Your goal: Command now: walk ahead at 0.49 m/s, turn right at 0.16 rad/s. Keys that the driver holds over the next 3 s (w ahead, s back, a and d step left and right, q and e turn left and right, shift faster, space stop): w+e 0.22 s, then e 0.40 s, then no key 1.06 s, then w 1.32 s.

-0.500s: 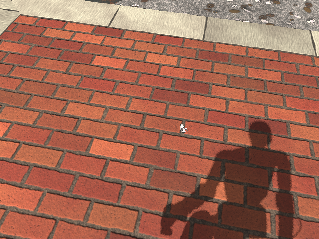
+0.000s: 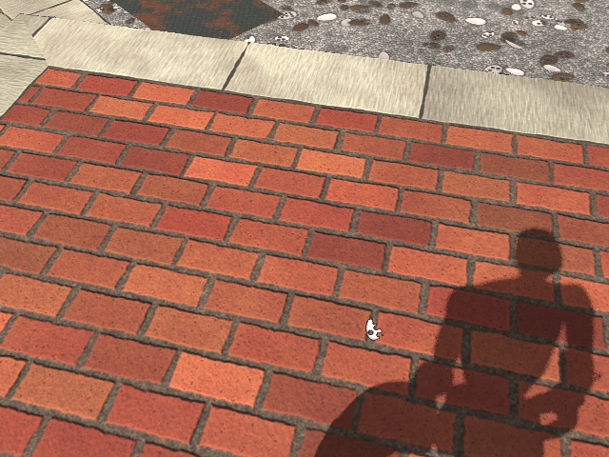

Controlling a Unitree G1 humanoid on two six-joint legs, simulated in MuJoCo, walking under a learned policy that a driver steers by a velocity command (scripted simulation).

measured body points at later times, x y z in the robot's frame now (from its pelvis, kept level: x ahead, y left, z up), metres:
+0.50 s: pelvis +0.24 +0.04 +0.00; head +0.29 +0.05 +0.44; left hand +0.38 +0.29 -0.15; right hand +0.27 -0.23 -0.13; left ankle +0.30 +0.12 -0.74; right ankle +0.21 -0.07 -0.66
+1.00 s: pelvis +0.29 -0.01 +0.00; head +0.30 -0.03 +0.45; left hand +0.51 +0.15 -0.12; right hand +0.24 -0.26 -0.15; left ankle +0.33 +0.12 -0.71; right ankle +0.29 -0.09 -0.74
